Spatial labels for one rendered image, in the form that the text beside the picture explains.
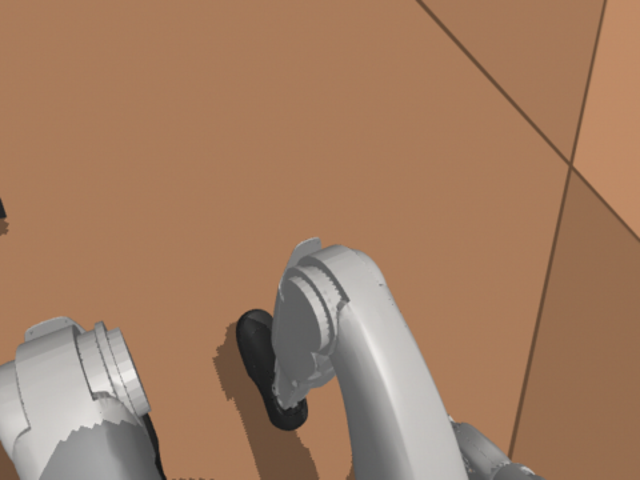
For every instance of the right robot hand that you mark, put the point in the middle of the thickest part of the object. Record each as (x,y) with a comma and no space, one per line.
(481,457)

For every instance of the right robot foot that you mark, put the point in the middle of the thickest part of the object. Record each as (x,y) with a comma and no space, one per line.
(253,334)

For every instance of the left robot foot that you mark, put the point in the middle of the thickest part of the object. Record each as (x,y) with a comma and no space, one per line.
(155,443)

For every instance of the right robot arm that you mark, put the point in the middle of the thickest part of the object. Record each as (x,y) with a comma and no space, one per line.
(516,471)

